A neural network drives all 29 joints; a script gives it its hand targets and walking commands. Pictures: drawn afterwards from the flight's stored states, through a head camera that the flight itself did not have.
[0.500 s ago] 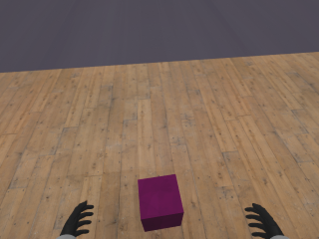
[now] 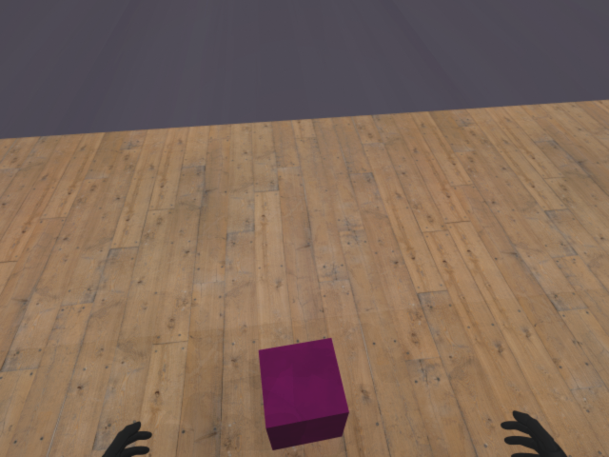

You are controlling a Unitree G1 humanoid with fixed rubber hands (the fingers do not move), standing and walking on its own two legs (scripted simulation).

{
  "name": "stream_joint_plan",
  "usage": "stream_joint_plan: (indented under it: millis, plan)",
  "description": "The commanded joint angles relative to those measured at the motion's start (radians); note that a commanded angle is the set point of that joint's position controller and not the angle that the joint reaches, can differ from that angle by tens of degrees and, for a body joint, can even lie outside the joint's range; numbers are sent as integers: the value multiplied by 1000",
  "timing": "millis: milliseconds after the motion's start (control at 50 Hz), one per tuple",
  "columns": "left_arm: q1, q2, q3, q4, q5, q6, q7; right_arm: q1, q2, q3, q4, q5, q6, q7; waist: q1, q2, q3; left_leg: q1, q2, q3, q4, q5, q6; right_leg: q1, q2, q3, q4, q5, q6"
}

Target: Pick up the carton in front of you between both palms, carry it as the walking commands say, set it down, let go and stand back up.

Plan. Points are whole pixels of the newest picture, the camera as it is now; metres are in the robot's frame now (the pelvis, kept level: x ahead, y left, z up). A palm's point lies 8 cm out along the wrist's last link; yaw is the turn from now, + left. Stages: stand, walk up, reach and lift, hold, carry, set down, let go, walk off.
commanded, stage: stand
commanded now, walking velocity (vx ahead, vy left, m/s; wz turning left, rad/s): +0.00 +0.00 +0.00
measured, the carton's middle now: (301, 394) +0.41 +0.03 -0.65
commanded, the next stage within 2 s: none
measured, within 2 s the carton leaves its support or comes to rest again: neither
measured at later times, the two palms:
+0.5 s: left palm out of the picture +0.08 +0.30 -0.10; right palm out of the picture +0.09 -0.30 -0.09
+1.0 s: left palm out of the picture +0.06 +0.30 -0.10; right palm out of the picture +0.07 -0.31 -0.09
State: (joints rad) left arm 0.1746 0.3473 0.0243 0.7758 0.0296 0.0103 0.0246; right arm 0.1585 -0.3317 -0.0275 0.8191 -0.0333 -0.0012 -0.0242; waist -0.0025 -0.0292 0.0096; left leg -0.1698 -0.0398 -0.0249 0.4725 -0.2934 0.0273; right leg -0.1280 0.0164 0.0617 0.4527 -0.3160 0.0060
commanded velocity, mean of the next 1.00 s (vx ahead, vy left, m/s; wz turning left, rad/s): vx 0.00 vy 0.00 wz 0.00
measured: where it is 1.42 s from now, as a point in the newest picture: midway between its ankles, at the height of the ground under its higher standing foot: outside the picture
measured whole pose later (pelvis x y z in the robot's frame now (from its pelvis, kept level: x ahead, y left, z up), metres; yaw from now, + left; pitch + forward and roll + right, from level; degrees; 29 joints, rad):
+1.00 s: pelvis -0.03 +0.00 +0.01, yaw +0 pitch -2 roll +0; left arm 0.15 0.39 0.01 0.99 0.02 -0.01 0.01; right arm 0.12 -0.38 0.00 1.02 -0.02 -0.01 -0.01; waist 0.00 -0.01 0.02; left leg -0.12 -0.03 -0.03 0.36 -0.20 0.02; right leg -0.08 0.01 0.06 0.34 -0.22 0.01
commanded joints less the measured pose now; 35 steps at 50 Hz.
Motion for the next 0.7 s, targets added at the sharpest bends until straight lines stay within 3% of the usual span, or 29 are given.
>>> stream_joint_plan:
  millis: [0, 680]
  plan:
    - [-20, 141, 32, -41, -1, -14, 5, -26, -169, -37, -39, 2, -14, -5, 1, 30, -63, 57, 120, -94, -53, 411, -16, -2, -88, 52, -39, 339, -9]
    - [-47, 188, 15, 138, -7, -28, -4, -67, -208, -14, 123, 12, -21, 4, 5, 28, -9, 60, 135, -111, -154, 239, -2, 1, -110, 84, -147, 226, -20]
